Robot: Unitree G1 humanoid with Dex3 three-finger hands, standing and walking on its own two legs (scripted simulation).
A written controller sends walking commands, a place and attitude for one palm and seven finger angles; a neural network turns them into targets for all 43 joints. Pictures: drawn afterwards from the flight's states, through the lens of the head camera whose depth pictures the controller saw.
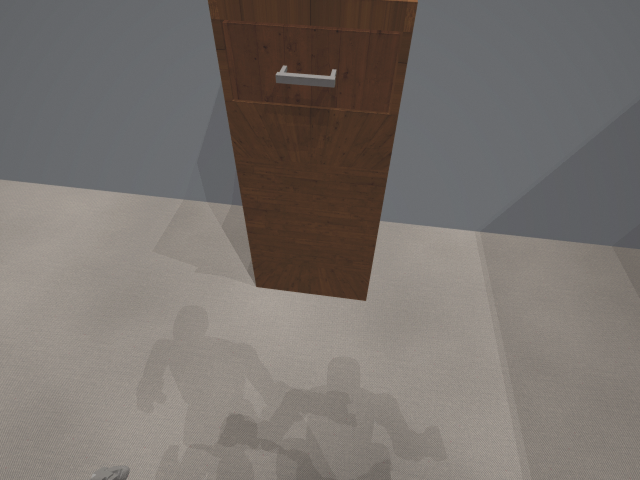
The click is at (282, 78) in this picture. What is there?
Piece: drawer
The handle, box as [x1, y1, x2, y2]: [275, 65, 336, 87]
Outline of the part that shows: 275,75 276,82 333,87 336,69 332,69 331,74 329,76 286,73 286,66 283,65 280,71 277,72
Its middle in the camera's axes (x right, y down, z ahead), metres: -0.03 -0.37 +0.87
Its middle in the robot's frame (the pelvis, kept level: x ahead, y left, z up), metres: +0.91 +0.08 +0.11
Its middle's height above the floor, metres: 0.88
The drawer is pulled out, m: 0.00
